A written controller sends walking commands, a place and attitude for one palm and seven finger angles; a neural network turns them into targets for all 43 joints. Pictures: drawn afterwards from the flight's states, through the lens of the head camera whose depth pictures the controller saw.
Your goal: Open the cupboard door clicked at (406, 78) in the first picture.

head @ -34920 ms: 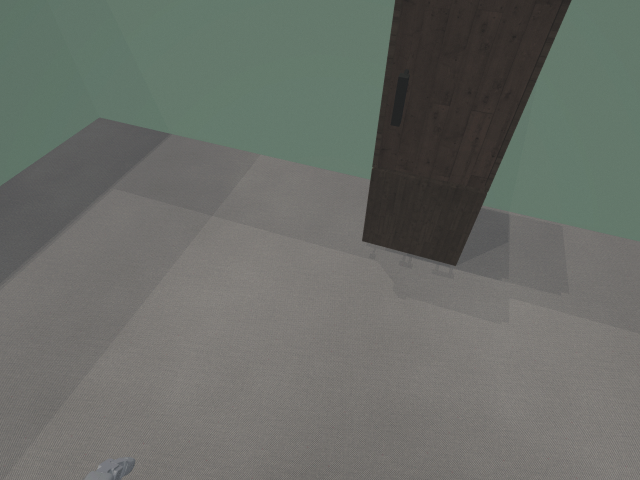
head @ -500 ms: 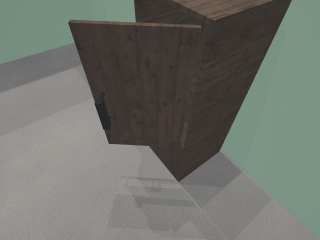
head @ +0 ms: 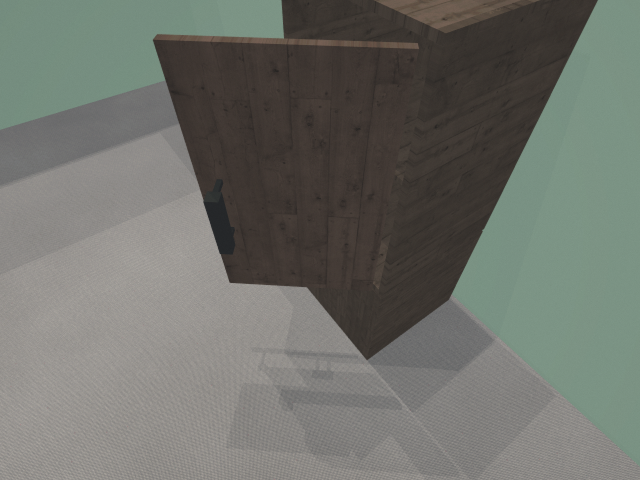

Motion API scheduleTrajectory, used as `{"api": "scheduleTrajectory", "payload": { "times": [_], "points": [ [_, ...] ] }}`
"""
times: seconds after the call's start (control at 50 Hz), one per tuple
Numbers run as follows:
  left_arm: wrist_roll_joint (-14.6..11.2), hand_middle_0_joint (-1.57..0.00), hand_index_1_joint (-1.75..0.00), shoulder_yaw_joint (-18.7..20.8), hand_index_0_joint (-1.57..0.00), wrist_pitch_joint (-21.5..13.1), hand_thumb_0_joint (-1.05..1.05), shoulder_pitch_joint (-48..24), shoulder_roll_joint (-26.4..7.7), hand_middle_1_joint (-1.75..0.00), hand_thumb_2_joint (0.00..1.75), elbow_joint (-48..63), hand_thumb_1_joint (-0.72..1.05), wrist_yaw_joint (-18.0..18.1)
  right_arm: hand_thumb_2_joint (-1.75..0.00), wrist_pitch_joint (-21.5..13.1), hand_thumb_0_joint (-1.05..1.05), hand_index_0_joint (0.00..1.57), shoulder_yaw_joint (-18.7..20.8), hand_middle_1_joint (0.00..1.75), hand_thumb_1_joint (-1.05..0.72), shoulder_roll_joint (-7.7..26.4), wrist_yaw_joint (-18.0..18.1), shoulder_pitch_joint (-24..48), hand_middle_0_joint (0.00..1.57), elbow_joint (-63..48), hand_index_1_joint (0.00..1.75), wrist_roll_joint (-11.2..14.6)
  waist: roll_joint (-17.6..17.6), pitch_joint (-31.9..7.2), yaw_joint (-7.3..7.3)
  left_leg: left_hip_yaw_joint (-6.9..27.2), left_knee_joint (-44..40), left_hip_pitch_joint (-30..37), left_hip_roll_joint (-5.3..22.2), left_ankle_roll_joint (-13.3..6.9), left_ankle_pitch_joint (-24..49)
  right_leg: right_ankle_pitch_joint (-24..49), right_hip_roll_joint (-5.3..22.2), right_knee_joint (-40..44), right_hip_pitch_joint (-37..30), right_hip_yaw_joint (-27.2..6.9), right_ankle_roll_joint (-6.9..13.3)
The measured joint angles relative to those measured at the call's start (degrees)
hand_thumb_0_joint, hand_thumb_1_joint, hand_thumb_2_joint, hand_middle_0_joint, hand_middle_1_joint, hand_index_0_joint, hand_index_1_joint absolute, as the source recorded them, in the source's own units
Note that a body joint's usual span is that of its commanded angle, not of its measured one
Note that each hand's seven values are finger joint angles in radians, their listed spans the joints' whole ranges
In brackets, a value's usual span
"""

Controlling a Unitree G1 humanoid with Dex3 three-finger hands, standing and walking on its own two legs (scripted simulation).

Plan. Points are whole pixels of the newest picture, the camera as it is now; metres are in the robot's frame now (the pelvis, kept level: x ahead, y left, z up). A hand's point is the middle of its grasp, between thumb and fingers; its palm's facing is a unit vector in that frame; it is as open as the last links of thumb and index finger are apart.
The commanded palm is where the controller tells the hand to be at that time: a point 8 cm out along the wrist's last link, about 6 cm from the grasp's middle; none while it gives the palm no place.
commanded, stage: raise the hand with hooked fingers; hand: left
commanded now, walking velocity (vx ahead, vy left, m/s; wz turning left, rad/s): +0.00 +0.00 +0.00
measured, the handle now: (223, 217) +0.57 +0.23 -0.07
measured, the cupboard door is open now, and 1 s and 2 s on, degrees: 51 51 51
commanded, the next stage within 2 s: none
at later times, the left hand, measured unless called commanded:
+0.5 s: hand (156, 473) +0.14 +0.22 -0.07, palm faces +0.10 -0.99 -0.06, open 9.6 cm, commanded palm +0.14 +0.26 -0.06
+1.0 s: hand (143, 430) +0.18 +0.25 -0.07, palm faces -0.03 -1.00 -0.06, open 12.6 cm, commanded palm +0.16 +0.31 -0.06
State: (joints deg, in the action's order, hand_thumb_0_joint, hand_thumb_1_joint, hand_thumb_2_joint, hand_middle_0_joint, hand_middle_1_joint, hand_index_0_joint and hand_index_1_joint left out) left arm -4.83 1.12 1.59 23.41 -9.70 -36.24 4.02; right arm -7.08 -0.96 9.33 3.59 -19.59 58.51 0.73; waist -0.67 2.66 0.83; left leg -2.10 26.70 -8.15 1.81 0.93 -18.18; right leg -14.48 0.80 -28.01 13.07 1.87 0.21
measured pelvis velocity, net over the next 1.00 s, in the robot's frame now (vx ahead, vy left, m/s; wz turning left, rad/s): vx -0.06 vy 0.02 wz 0.03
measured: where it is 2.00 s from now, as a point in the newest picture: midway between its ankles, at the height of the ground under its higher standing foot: outside the picture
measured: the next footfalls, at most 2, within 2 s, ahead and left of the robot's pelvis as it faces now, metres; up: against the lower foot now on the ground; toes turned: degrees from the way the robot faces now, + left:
none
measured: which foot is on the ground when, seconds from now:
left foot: down 0.00-1.00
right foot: down 0.00-1.00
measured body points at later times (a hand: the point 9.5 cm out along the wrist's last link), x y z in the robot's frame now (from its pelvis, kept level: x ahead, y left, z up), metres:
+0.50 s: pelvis -0.05 +0.00 -0.11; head +0.03 +0.03 +0.33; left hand +0.13 +0.27 -0.07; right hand +0.21 -0.21 -0.16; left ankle -0.04 +0.13 -0.74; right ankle +0.00 -0.12 -0.74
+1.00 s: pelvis -0.06 +0.02 -0.11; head +0.03 +0.04 +0.33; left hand +0.18 +0.30 -0.07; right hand +0.12 -0.23 -0.18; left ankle -0.04 +0.13 -0.74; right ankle +0.00 -0.12 -0.74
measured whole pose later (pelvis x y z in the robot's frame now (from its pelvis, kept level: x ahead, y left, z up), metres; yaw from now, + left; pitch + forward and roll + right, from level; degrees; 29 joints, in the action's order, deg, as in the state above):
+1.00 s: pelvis -0.06 +0.02 -0.11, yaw +2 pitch +18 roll -3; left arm -18.0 16.2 -22.6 12.7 -17.7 -7.9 -23.4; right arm -12.8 0.2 16.6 3.3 -14.2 31.1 1.6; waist -0.5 -7.6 -0.9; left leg 1.6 73.3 -57.6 0.8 -1.0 -33.4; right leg -27.0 2.9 -68.3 58.8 3.9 -1.2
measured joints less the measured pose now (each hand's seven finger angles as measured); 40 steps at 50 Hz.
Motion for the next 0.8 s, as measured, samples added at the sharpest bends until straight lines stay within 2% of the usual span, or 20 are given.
{"api": "scheduleTrajectory", "payload": {
  "times": [0.06,0.12,0.16,0.22,0.26,0.28,0.34,0.42,0.48,0.52,0.58,0.64,0.68,0.72,0.76,0.8],
  "points": [
    [-3.19,-0.2,-0.32,0.0,-0.2,-3.57,0.03,0.65,-0.04,-0.32,0.88,16.1,0.92,1.85,-0.9,-5.52,0.02,0.2,0.95,0.3,-0.92,2.98,0.67,-0.05,0.21,-4.75,0.3,1.25,-1.61,-2.04,-1.12,1.17,2.74,-2.98,-1.08,-0.48,-0.56,-1.16,1.28,-2.59,2.28,1.01,-0.55],
    [-4.23,-0.2,-0.34,1.9,-0.2,-11.79,0.03,-4.95,0.23,-0.35,0.87,21.36,0.87,-1.15,-0.9,-8.56,0.02,0.2,1.99,0.3,-0.92,5.13,0.28,3.13,0.21,-10.58,0.3,0.49,-1.67,-4.65,-2.72,1.83,8.52,-10.06,-1.88,-0.76,-2.01,-2.87,2.31,-8.27,9.04,1.48,-0.78],
    [-5.41,-0.2,-0.36,3.63,-0.2,-18.92,0.02,-8.78,0.45,-0.37,0.85,21.56,0.83,-5.44,-0.9,-10.03,0.02,0.2,2.84,0.3,-0.92,5.58,-0.69,5.58,0.2,-14.84,0.3,-0.13,-0.32,-6.61,-2.81,1.23,13.65,-16.14,-1.89,-0.63,-3.69,-4.48,2.46,-13.72,15.61,0.72,-0.58],
    [-7.67,-0.2,-0.4,5.52,-0.2,-29.55,0.01,-10.51,1.17,-0.41,0.83,21.29,0.76,-14.83,-0.9,-11.15,0.01,0.2,4.2,0.3,-0.91,5.87,-2.9,8.62,0.2,-21.22,0.3,-0.72,2.34,-8.53,-2.45,0.32,22.18,-24.57,-1.29,-0.2,-7.07,-7.22,2.03,-22.21,24.61,-0.42,-0.09],
    [-8.15,-0.21,-0.43,6.44,-0.21,-34.76,0.01,-9.35,1.31,-0.43,0.81,20.72,0.71,-20.78,-0.9,-11.03,0.01,0.2,4.95,0.3,-0.91,6.45,-3.99,10.13,0.2,-24.96,0.3,-0.87,3.64,-9.62,-2.13,0.33,28.14,-30.01,-1.0,0.12,-9.38,-9.37,1.88,-27.91,30.09,-0.64,0.11],
    [-8.27,-0.21,-0.44,6.83,-0.21,-35.9,0.01,-8.31,1.17,-0.45,0.8,20.64,0.69,-22.81,-0.9,-10.59,0.01,0.2,5.26,0.3,-0.91,6.76,-4.24,10.74,0.2,-26.63,0.3,-0.84,4.2,-10.02,-1.76,0.42,30.88,-32.46,-0.92,0.4,-10.4,-10.44,1.83,-30.62,32.6,-0.72,0.09],
    [-9.08,-0.22,-0.49,7.9,-0.22,-34.5,0.01,-4.75,0.09,-0.49,0.77,21.36,0.61,-25.29,-0.9,-8.64,0.01,0.19,5.85,0.3,-0.91,7.52,-4.1,12.07,0.2,-30.75,0.3,-0.49,5.19,-10.01,-0.32,1.06,38.09,-38.51,-0.78,0.41,-13.44,-13.04,1.88,-37.2,38.29,-0.33,0.28],
    [-10.04,-0.23,-0.54,9.83,-0.23,-31.16,0.01,-0.6,-1.5,-0.55,0.73,26.87,0.52,-23.17,-0.9,-7.41,0.01,0.19,5.03,0.3,-0.91,7.4,-2.89,12.88,0.2,-33.1,0.3,-0.67,3.97,-8.9,1.43,3.34,44.82,-44.21,-0.49,0.28,-15.94,-14.87,1.83,-41.88,42.39,1.75,0.55],
    [-10.72,-0.23,-0.59,10.7,-0.23,-31.76,0.02,-0.21,-2.92,-0.6,0.7,33.42,0.44,-22.2,-0.9,-7.31,0.01,0.19,3.05,0.3,-0.91,6.12,-2.03,12.9,0.2,-31.86,0.3,-1.05,2.49,-8.65,2.35,5.01,47.85,-47.18,-0.33,0.33,-16.75,-15.28,1.73,-43.39,44.14,3.31,0.62],
    [-11.36,-0.23,-0.62,10.6,-0.23,-32.2,0.02,-2.32,-3.68,-0.62,0.68,36.26,0.4,-23.23,-0.9,-7.23,0.01,0.2,1.35,0.3,-0.91,5.16,-1.62,12.74,0.2,-30.39,0.3,-1.1,1.24,-8.66,2.55,5.87,49.24,-48.77,-0.27,0.19,-16.95,-15.19,1.67,-43.82,45.03,4.12,0.59],
    [-11.76,-0.23,-0.66,9.93,-0.24,-29.88,0.01,-7.71,-4.79,-0.67,0.66,36.76,0.33,-26.06,-0.9,-6.77,0.01,0.2,-0.87,0.3,-0.9,3.44,-1.36,12.08,0.2,-28.26,0.3,-0.56,-0.25,-8.9,1.95,6.26,50.23,-50.62,-0.27,-0.03,-16.81,-14.67,1.65,-43.99,46.38,4.46,0.3],
    [-12.07,-0.24,-0.71,10.02,-0.24,-23.14,0.01,-11.69,-5.78,-0.71,0.63,33.98,0.26,-28.62,-0.9,-5.35,0.01,0.2,-2.06,0.3,-0.9,1.85,-1.3,10.5,0.21,-27.53,0.3,0.29,-1.0,-9.08,0.41,5.44,49.5,-51.09,-0.25,-0.46,-16.17,-13.72,1.59,-43.19,47.11,3.68,-0.12],
    [-12.44,-0.24,-0.74,10.77,-0.25,-18.36,0.01,-12.22,-6.17,-0.74,0.61,32.52,0.21,-28.71,-0.9,-4.34,0.01,0.2,-2.15,0.3,-0.9,1.22,-1.25,9.02,0.21,-27.71,0.3,0.69,-0.98,-9.01,-0.8,4.46,48.08,-50.43,-0.3,-0.83,-15.54,-13.0,1.6,-42.08,46.89,2.76,-0.45],
    [-13.05,-0.25,-0.77,12.02,-0.25,-15.63,0.01,-11.13,-6.14,-0.77,0.59,32.25,0.17,-27.41,-0.9,-3.84,0.01,0.2,-1.68,0.3,-0.9,1.08,-1.16,7.27,0.21,-27.99,0.3,0.71,-0.73,-9.09,-1.6,3.55,46.44,-49.39,-0.24,-1.12,-14.94,-12.28,1.48,-40.71,46.28,1.91,-0.69],
    [-13.46,-0.25,-0.8,13.38,-0.26,-15.67,0.01,-8.88,-5.83,-0.8,0.57,33.37,0.12,-25.05,-0.9,-3.95,0.01,0.2,-0.77,0.3,-0.9,1.38,-1.15,5.53,0.21,-28.06,0.3,0.6,-0.49,-9.34,-1.97,2.96,45.01,-48.27,-0.2,-1.32,-14.51,-11.73,1.39,-39.39,45.39,1.38,-0.89],
    [-13.54,-0.26,-0.83,14.46,-0.26,-18.02,0.01,-6.75,-5.57,-0.83,0.55,34.69,0.08,-22.74,-0.9,-4.3,0.01,0.2,0.17,0.3,-0.9,2.14,-1.15,4.09,0.21,-27.84,0.3,0.35,-0.26,-9.77,-1.95,2.73,44.09,-47.49,-0.29,-1.48,-14.28,-11.48,1.45,-38.48,44.62,1.18,-1.06]
  ]
}}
